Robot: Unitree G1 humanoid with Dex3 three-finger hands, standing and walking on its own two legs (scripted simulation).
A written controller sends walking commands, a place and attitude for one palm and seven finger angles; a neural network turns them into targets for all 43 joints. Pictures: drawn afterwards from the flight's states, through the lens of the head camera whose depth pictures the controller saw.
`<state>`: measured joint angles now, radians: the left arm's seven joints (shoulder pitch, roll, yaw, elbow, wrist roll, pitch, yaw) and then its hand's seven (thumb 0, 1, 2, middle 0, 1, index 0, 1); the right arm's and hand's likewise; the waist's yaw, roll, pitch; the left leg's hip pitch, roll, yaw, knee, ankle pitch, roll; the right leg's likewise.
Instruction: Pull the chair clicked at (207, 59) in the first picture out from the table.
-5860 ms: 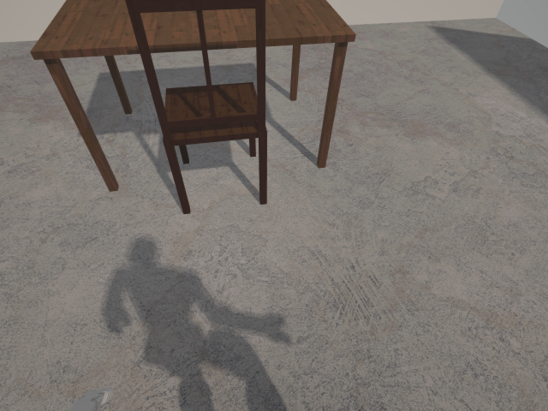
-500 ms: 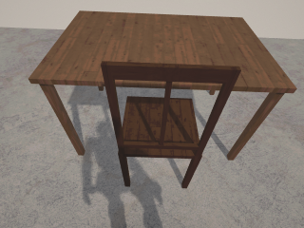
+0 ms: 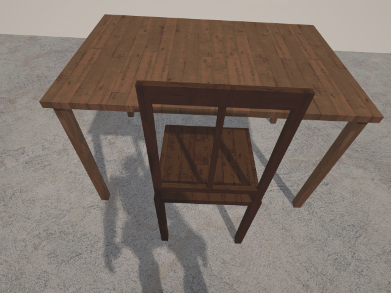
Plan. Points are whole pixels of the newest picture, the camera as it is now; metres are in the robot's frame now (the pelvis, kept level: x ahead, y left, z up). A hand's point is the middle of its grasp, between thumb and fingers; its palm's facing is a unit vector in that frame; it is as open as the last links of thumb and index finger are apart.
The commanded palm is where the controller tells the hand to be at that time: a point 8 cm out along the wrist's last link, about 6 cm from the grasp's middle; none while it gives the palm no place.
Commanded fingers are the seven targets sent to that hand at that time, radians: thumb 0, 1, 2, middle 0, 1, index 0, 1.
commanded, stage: shuffle to correct the standing spot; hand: left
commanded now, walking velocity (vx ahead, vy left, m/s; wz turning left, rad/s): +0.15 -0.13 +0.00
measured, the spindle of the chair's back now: (215, 153) +0.51 -0.03 -0.06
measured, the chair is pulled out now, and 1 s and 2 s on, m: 0.00 0.00 0.00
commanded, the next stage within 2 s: come to a stop and stand still in 0.20 s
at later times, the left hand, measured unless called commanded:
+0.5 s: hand out of the picture -0.01 +0.10 -0.19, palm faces +0.06 -0.99 -0.11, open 7.3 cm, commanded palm none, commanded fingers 0.00 0.90 0.90 -0.20 -0.30 -0.20 -0.30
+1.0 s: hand out of the picture +0.06 +0.11 -0.17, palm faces +0.04 -0.97 -0.23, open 7.3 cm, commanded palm none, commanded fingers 0.00 0.90 0.90 -0.20 -0.30 -0.20 -0.30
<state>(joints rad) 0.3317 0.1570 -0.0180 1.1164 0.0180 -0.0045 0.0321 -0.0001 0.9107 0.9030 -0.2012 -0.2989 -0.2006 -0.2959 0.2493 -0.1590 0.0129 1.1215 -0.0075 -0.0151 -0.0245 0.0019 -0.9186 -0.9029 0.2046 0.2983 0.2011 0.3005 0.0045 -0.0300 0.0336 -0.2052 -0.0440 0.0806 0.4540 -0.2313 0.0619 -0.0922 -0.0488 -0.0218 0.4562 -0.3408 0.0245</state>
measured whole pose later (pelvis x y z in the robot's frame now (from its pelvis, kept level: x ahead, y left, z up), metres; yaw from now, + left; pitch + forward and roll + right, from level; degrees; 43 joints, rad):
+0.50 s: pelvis +0.06 -0.04 -0.01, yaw +0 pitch -2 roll +1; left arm 0.39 0.10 -0.02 1.16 0.01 0.00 0.04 0.00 0.91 0.90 -0.20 -0.30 -0.20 -0.30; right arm 0.23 -0.14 0.00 1.11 -0.01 -0.04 -0.06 0.01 -0.92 -0.90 0.20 0.30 0.20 0.30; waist 0.02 -0.05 0.05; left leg -0.22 0.00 0.11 0.57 -0.32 0.05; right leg -0.13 -0.01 -0.04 0.68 -0.47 -0.01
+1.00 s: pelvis +0.04 -0.07 +0.00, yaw +1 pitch -2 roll +1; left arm 0.28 0.16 -0.01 1.07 0.01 -0.01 0.04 0.00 0.91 0.90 -0.20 -0.30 -0.20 -0.30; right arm 0.23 -0.17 0.01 1.10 -0.01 0.01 -0.03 0.00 -0.92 -0.90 0.20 0.30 0.20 0.30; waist 0.01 0.00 0.04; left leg -0.16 0.01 0.08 0.40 -0.21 0.00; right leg -0.11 0.01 -0.06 0.44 -0.31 -0.05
